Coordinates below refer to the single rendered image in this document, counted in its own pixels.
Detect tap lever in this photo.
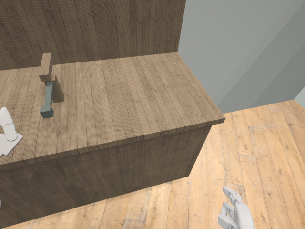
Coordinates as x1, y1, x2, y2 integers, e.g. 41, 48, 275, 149
40, 82, 54, 119

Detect left robot hand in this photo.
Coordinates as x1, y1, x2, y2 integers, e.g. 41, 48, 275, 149
0, 107, 22, 158

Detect counter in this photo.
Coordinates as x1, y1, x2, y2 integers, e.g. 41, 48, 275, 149
0, 0, 226, 229

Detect right robot hand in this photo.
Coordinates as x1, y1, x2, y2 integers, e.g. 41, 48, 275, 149
218, 186, 255, 229

